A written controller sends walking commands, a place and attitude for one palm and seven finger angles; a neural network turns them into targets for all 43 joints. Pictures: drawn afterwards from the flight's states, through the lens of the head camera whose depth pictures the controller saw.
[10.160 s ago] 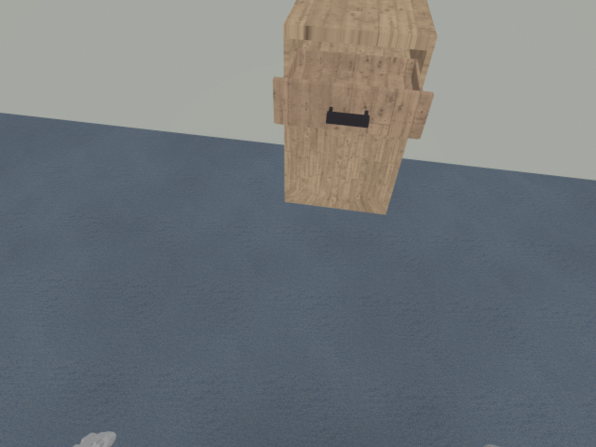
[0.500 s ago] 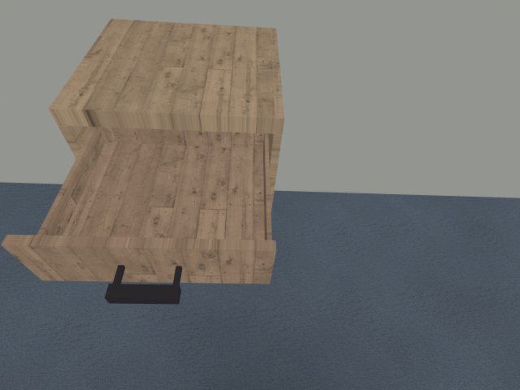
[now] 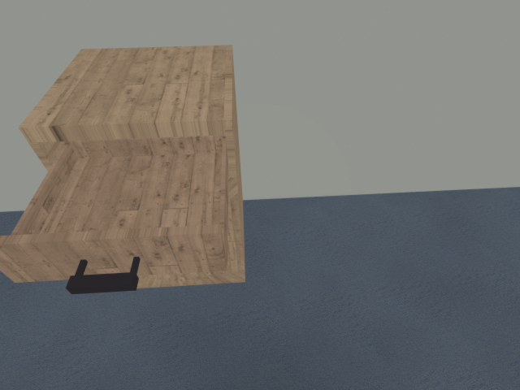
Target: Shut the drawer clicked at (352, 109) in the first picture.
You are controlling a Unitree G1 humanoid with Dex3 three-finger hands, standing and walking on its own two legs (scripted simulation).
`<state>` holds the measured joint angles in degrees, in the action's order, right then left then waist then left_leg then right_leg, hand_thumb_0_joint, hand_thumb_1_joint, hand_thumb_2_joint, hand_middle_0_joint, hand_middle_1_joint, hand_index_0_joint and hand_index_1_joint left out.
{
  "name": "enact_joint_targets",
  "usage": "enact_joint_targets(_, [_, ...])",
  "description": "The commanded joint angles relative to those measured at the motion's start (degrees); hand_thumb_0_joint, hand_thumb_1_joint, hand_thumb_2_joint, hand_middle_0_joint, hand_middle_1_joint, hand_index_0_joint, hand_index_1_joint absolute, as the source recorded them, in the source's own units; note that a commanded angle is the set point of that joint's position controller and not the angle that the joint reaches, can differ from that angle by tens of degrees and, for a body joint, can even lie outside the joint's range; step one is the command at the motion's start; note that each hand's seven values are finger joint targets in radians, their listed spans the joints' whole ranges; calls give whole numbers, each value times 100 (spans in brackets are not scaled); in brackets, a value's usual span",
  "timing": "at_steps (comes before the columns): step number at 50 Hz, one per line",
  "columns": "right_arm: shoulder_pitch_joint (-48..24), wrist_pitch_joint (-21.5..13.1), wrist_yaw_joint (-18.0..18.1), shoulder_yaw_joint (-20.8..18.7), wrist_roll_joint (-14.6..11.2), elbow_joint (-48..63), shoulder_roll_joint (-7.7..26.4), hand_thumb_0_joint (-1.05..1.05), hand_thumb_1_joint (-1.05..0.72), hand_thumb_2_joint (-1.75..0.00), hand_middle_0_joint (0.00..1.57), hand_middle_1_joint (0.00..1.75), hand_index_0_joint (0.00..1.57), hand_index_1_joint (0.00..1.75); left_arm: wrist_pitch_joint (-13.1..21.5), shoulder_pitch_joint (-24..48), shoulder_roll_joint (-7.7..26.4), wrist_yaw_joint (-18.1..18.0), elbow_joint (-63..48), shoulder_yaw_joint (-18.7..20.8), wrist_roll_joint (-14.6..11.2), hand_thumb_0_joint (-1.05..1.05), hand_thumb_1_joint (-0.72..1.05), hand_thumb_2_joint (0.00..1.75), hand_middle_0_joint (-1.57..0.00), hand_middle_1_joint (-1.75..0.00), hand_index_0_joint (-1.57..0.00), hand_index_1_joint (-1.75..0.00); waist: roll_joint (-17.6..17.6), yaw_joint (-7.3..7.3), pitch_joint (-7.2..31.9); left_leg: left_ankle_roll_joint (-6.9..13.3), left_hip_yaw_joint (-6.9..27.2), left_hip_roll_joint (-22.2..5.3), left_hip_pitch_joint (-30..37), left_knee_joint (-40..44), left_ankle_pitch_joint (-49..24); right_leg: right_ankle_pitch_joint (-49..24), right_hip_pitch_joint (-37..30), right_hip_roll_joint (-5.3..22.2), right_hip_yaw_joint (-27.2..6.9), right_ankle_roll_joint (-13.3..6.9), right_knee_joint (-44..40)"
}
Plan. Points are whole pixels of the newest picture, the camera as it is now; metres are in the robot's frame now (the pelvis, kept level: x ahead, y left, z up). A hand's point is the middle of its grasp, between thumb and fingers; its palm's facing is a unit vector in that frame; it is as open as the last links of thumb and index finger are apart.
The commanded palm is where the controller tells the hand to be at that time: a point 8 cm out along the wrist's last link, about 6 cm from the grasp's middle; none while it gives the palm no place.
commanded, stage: come to a stop and stand still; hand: left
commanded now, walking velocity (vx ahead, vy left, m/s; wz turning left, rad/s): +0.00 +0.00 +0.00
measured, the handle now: (106, 273) +0.34 +0.32 -0.07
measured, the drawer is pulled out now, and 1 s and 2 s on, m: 0.30 0.30 0.30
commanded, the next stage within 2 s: look again from close up in 0.24 s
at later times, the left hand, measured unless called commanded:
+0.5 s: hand out of the picture -0.01 +0.19 -0.18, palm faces +0.06 -0.98 -0.17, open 7.4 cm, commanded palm none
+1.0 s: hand out of the picture +0.00 +0.27 -0.18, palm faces +0.00 -0.98 -0.22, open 7.4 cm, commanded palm +0.09 +0.32 -0.07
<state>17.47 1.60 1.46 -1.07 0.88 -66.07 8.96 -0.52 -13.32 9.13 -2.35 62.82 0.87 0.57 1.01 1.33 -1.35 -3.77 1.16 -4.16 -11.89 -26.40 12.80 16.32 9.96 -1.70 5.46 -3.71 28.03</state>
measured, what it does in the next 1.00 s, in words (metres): shifts its weight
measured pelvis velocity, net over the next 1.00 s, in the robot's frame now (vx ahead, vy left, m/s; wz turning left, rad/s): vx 0.00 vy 0.09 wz -0.02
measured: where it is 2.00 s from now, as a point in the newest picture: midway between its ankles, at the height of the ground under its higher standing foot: outside the picture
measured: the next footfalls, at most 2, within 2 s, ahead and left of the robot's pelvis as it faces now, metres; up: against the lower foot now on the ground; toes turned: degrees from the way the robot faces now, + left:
none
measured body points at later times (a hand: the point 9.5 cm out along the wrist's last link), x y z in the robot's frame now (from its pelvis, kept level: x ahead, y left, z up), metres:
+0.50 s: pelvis +0.00 +0.03 -0.01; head +0.01 +0.03 +0.44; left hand -0.02 +0.24 -0.17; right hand +0.00 -0.20 -0.16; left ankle +0.02 +0.16 -0.74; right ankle -0.01 -0.07 -0.74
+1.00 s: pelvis +0.00 +0.09 +0.00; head +0.00 +0.10 +0.45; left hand +0.01 +0.32 -0.16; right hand +0.03 -0.15 -0.15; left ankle +0.02 +0.16 -0.74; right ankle -0.01 -0.07 -0.74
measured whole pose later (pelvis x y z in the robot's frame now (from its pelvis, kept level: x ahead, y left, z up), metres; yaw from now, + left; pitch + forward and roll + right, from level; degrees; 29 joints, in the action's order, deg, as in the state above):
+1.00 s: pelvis +0.00 +0.09 +0.00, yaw -1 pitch -1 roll -1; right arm 15.0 0.0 0.9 0.0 0.6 -59.0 10.1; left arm -0.8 -18.0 10.7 -2.6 59.9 -0.2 1.7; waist -0.7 -0.5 -1.3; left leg 3.9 -4.1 1.9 -13.0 -28.0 13.9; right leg 14.4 10.4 4.5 2.0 3.3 26.3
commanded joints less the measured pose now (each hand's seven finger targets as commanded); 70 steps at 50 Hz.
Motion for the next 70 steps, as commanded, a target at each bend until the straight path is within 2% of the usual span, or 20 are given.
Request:
enact_joint_targets(1, [251,-140,67,9,13,74,267,0,-90,-90,20,30,20,30,125,-375,637,28,-67,146,-67,0,90,90,-20,-30,-20,-30,238,-172,-343,287,39,-100,56,403,-684,-359,171,862,-966,157,-1207])
enact_joint_targets(6, [472,-88,67,-31,22,63,230,0,-90,-90,20,30,20,30,108,-406,587,26,-63,169,-39,0,90,90,-20,-30,-20,-30,-336,-123,-428,270,-79,-26,23,259,-181,593,331,942,-1092,185,-1645])
enact_joint_targets(16, [685,-151,103,4,12,51,75,0,-90,-90,20,30,20,30,134,-711,297,26,64,144,-36,0,90,90,-20,-30,-20,-30,-89,-113,-663,315,7,-60,-19,419,-314,423,501,820,-920,106,-1500])
enact_joint_targets(17, [146,-102,-7,-59,73,865,821,0,-90,-90,20,30,20,30,218,-628,1442,-3,-501,59,71,0,90,90,-20,-30,-20,-30,-324,36,-1302,453,151,155,-341,-230,-486,-431,756,650,-996,248,-1260])
enact_joint_targets(19, [230,-185,97,-143,105,891,299,0,-90,-90,20,30,20,30,236,-708,813,-30,-372,224,72,0,90,90,-20,-30,-20,-30,-16,-74,70,401,-42,220,-572,-920,47,51,433,1273,-1424,14,-1161])
enact_joint_targets(22, [470,-170,69,-94,78,955,192,0,-90,-90,20,30,20,30,161,-681,615,-34,-541,134,100,0,90,90,-20,-30,-20,-30,-683,-14,232,447,-236,201,-695,-1277,500,136,429,1362,-1282,-249,-1178])
enact_joint_targets(24, [496,-215,63,-100,46,927,204,0,-90,-90,20,30,20,30,147,-564,538,-48,-586,151,99,0,90,90,-20,-30,-20,-30,-772,52,-118,488,-190,93,-503,-871,13,-14,818,1189,-972,-171,-1011])
enact_joint_targets(29, [348,-310,92,-78,9,863,562,0,-90,-90,20,30,20,30,130,-939,439,-50,-511,88,56,0,90,90,-20,-30,-20,-30,719,-187,-114,653,386,-420,-274,-107,-2182,-872,311,593,-301,198,-85])
enact_joint_targets(44, [-125,-265,13,-106,2,965,887,0,-90,-90,20,30,20,30,39,-751,541,17,-565,25,89,0,90,90,-20,-30,-20,-30,222,-168,-316,689,619,-339,-396,1020,156,-451,166,638,-357,396,-300])
enact_joint_targets(48, [-70,-271,4,-101,-10,881,883,0,-90,-90,20,30,20,30,52,-821,540,17,-484,19,83,0,90,90,-20,-30,-20,-30,199,-161,-200,666,569,-328,-228,1077,131,-505,158,669,-388,411,-339])
enact_joint_targets(49, [-372,-329,-13,-25,-85,1264,981,0,-90,-90,20,30,20,30,136,-953,681,-208,-359,-75,115,0,90,90,-20,-30,-20,-30,-368,-274,-408,565,219,-351,-488,-146,-1379,-1125,279,868,-706,369,-530])
enact_joint_targets(50, [-228,-1154,144,-178,-333,3124,1608,0,-90,-90,20,30,20,30,1343,3493,2347,-307,-9429,1310,-863,0,90,90,-22,-32,-22,-32,593,497,2593,268,264,234,1379,270,-1544,-1491,217,203,-15,220,87])
enact_joint_targets(51, [-657,-1719,329,84,-311,2825,1098,0,-90,-90,20,30,20,30,1061,400,1709,-428,-8001,810,-490,0,90,90,-24,-34,-24,-34,1309,-174,2217,118,435,-134,1738,567,-1698,-128,783,161,-86,159,728])
enact_joint_targets(52, [-657,-1932,360,1,-318,2438,1192,0,-90,-90,20,30,20,30,813,205,1173,-714,-7624,421,-663,0,90,90,-26,-37,-26,-37,1217,35,1812,-117,493,-46,1020,828,-872,393,1113,115,-25,196,971])
enact_joint_targets(53, [-504,-1936,261,17,-366,2273,914,0,-90,-90,20,30,20,30,253,-1558,-382,-666,-6156,-429,-700,0,90,90,-28,-39,-28,-39,671,66,815,32,556,-58,416,934,-28,635,1637,162,-18,244,1022])
enact_joint_targets(55, [-671,-2087,216,-109,-287,2832,1206,0,-90,-90,20,30,20,30,743,-709,74,-546,-7167,-100,-871,0,90,90,-32,-43,-32,-43,693,142,166,238,546,163,-519,376,1077,413,1631,230,-1,239,581])
enact_joint_targets(59, [-883,-2036,64,-269,-124,3322,1120,0,-90,-90,20,30,20,30,2096,-2358,57,185,-5295,679,-1086,0,90,90,-40,-52,-40,-52,-1773,-229,-5,311,185,408,-2271,-1106,1252,1408,2641,81,167,226,996])
enact_joint_targets(61, [-1057,-2020,-61,-398,-102,3619,1130,0,-90,-90,20,30,20,30,2981,-2752,8,907,-5418,771,-1325,0,90,90,-44,-56,-44,-56,-2196,-425,460,298,-49,455,-2866,-1747,1112,1626,2912,73,57,235,1509])
enact_joint_targets(65, [-1377,-1896,-157,-439,-274,4354,1162,0,-90,-90,20,30,20,30,3263,-2798,680,1743,-5614,1405,-1464,0,90,90,-52,-65,-52,-65,-211,-637,978,335,-281,616,-3187,-2201,1196,1397,2868,147,-191,133,2071])
enact_joint_targets(70, [-1135,-1852,38,-380,-226,4624,943,0,-90,-90,20,30,20,30,3354,-1569,1166,1372,-8299,1740,-1715,0,90,90,-62,-75,-62,-75,843,-397,1953,505,-112,501,-3035,-2742,1138,1508,3069,141,-616,148,2201])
